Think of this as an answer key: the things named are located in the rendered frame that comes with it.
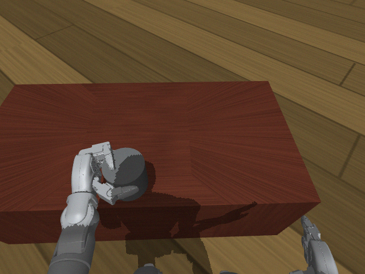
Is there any left robot hand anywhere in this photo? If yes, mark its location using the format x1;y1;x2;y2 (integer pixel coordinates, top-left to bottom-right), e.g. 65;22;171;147
71;142;139;205

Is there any can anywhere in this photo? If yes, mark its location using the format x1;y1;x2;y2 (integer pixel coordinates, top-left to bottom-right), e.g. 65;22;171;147
102;148;148;202

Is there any left robot arm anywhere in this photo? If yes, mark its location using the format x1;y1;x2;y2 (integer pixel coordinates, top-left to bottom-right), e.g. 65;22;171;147
47;191;99;274

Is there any right robot hand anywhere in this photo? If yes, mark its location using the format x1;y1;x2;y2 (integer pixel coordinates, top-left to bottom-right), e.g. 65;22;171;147
289;215;339;274

